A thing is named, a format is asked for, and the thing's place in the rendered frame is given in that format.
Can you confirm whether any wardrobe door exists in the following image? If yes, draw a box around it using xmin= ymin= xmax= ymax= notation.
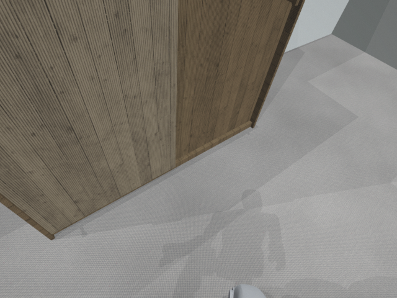
xmin=0 ymin=0 xmax=178 ymax=234
xmin=176 ymin=0 xmax=292 ymax=159

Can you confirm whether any robot right thigh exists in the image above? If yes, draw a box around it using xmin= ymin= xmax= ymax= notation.
xmin=228 ymin=284 xmax=266 ymax=298

